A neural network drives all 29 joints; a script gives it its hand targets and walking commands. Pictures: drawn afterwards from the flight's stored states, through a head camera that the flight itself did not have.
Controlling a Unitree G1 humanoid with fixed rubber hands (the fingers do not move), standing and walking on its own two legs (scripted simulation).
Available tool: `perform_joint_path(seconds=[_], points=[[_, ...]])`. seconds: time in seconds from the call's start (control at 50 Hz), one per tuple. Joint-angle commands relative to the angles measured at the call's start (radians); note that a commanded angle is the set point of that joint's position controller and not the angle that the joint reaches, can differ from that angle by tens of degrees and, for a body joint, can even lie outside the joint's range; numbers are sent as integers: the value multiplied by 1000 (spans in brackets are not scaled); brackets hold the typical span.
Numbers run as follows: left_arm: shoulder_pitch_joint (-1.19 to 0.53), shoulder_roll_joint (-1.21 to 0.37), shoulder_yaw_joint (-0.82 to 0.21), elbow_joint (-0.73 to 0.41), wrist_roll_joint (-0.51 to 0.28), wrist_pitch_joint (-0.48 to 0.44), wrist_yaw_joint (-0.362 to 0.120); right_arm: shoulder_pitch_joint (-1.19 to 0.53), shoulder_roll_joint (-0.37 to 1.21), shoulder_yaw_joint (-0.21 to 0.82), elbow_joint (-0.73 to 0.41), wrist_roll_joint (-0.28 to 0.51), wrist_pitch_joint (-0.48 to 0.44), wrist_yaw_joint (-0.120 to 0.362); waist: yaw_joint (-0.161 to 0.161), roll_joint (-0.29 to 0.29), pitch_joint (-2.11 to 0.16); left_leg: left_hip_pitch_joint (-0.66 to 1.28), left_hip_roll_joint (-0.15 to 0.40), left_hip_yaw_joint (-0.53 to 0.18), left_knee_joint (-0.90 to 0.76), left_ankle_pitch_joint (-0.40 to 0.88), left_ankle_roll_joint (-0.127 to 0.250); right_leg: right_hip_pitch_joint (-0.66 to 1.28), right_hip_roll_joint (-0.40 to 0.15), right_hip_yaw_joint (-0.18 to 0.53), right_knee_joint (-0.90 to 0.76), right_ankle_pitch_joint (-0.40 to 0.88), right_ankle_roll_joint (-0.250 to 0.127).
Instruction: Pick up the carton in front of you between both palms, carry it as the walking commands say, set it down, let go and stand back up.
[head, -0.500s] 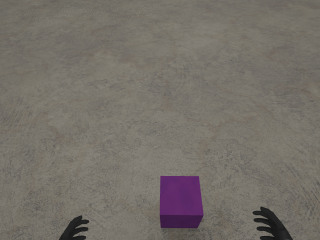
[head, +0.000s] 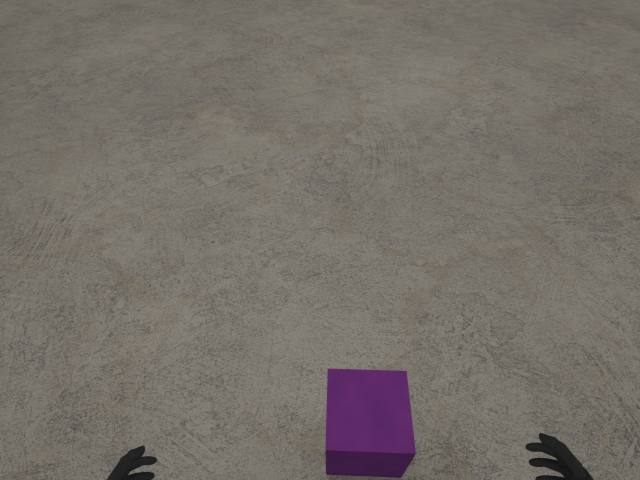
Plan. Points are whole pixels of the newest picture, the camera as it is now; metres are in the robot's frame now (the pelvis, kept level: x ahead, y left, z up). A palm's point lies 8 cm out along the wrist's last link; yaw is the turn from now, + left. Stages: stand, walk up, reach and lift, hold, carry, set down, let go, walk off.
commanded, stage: stand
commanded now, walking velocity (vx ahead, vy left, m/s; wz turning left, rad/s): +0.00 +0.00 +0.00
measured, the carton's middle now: (365, 424) +0.40 -0.09 -0.65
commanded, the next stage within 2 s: none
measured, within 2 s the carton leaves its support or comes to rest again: neither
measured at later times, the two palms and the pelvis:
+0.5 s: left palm out of the picture +0.03 +0.31 -0.09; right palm out of the picture +0.05 -0.30 -0.09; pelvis -0.05 +0.00 +0.01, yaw +0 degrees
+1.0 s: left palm out of the picture +0.06 +0.30 -0.09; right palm out of the picture +0.07 -0.31 -0.09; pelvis -0.04 -0.01 +0.01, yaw +1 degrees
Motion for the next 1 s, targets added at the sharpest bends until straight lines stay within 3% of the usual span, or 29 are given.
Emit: perform_joint_path(seconds=[0.0,0.04,0.06,0.1,0.18,0.26,0.28,0.3,0.36,0.38,0.44,0.46,0.5,0.52,0.56,0.58,0.6,0.62,0.64,0.68,0.7,0.72,0.74,0.76,0.78,0.82,0.86,0.88,0.98], points=[[-50,163,34,-32,24,-21,0,-11,-168,-44,-67,4,-11,-11,-25,-9,-102,21,104,-55,-46,603,-9,105,-88,60,-18,536,-11],[28,161,24,2,4,-27,1,22,-136,-33,-24,6,-6,-14,9,-15,-131,24,109,-63,-28,669,0,172,-116,66,-16,626,-12],[9,152,26,-13,-11,-30,-5,1,-143,-25,-35,-4,-14,-9,18,-34,-115,8,108,-54,-49,594,-1,143,-117,78,-16,539,-13],[-39,152,24,-19,12,-18,-1,-37,-147,-25,-40,1,-22,-9,11,40,-48,-34,103,-74,-108,439,-5,104,-113,65,-68,401,-4],[-29,169,19,13,4,-16,-11,-86,-159,-25,-9,-11,-25,-4,24,16,47,-109,121,-114,-166,178,-3,52,-98,86,-129,157,-2],[-50,147,5,43,3,-32,-19,-20,-172,-16,25,-10,-29,1,-12,19,52,-90,109,-104,-202,66,1,39,-103,116,-144,101,-5],[-73,164,18,43,5,-35,-20,-39,-166,-17,37,-9,-30,9,-1,-11,62,-120,110,-122,-225,50,2,42,-101,100,-153,37,-5],[-24,172,22,57,3,-37,-22,-18,-199,-21,51,-2,-31,8,13,51,58,-106,132,-139,-226,34,20,34,-106,115,-156,79,-15],[-34,198,19,86,14,-29,-25,-56,-196,-27,65,-1,-34,12,-3,22,91,-147,125,-151,-251,-46,12,34,-90,90,-149,32,-15],[-23,180,16,66,7,-29,-27,-33,-193,-14,72,5,-34,11,0,-9,25,-98,133,-135,-236,-18,21,35,-113,117,-172,16,-16],[-24,173,5,98,7,-38,-25,-41,-180,-7,83,-8,-35,14,-10,43,16,-118,132,-143,-236,-46,27,72,-118,118,-167,27,-15],[-47,196,6,98,6,-42,-27,-75,-174,-7,93,-1,-35,15,11,-17,20,-101,112,-128,-218,-1,14,55,-111,124,-183,19,-6],[-52,212,20,93,10,-43,-21,-71,-174,-14,94,-1,-30,14,-2,-71,23,-77,115,-117,-201,115,21,26,-124,122,-196,44,-6],[-37,194,12,125,3,-42,-22,-84,-207,-8,111,-3,-28,16,9,-18,6,-65,112,-116,-193,92,14,18,-136,146,-210,34,-10],[-67,204,16,112,2,-38,-22,-19,-207,-14,127,17,-36,12,-10,-63,-21,-27,103,-103,-194,176,3,61,-143,127,-201,85,-18],[-26,212,7,118,-6,-44,-23,-39,-208,-1,148,10,-31,14,22,-37,-30,-31,113,-114,-191,212,13,83,-144,138,-189,143,-17],[-19,194,8,154,-3,-44,-19,-62,-202,-7,139,6,-29,17,3,4,10,-40,110,-114,-195,217,20,77,-129,109,-189,153,-2],[-25,217,3,149,-8,-42,-15,-43,-196,-4,137,18,-27,23,-14,-33,-25,-7,121,-108,-179,239,12,67,-135,120,-190,239,-16],[-28,191,2,154,-14,-43,-12,-35,-163,9,157,20,-31,14,9,3,-48,-22,113,-99,-163,253,7,127,-146,141,-192,279,10],[-72,227,6,151,-7,-39,-12,-37,-188,1,160,18,-30,12,-24,-37,-50,16,118,-107,-181,335,4,110,-123,99,-187,314,-3],[-53,229,10,161,-15,-35,-7,-77,-217,1,148,4,-21,14,7,25,10,-34,115,-80,-172,337,-2,112,-145,119,-179,384,-3],[-47,213,2,160,-20,-42,-12,-53,-214,2,157,12,-24,15,-11,26,-24,-6,119,-85,-172,362,-8,97,-142,118,-165,396,-10],[-41,207,6,155,-16,-33,-12,-50,-207,3,169,13,-28,15,21,-7,-17,-33,129,-107,-184,356,-4,136,-140,108,-171,328,-14],[-51,215,4,162,-12,-38,-13,-58,-203,2,163,23,-28,10,-4,-30,22,-25,129,-114,-192,348,6,87,-139,107,-179,316,-14],[-57,240,9,165,-8,-32,-14,-70,-203,10,176,14,-26,13,5,28,31,-28,115,-83,-176,287,-7,72,-137,137,-182,250,-17],[-101,209,2,155,-15,-29,-19,-64,-176,19,183,13,-31,7,-11,-30,27,-59,115,-107,-204,256,7,94,-131,114,-196,239,-15],[-41,209,1,179,-10,-38,-19,-102,-223,7,186,10,-30,12,19,9,-6,-49,124,-114,-218,257,6,129,-144,120,-182,218,-14],[-59,219,-4,182,-19,-40,-18,-55,-216,14,196,16,-26,19,-12,-22,17,-17,132,-107,-217,270,10,94,-145,127,-185,239,-13],[-132,194,-10,174,-6,-47,-26,-92,-227,5,212,7,-33,7,-21,6,-59,43,139,-96,-191,379,-4,109,-126,100,-178,314,-2]])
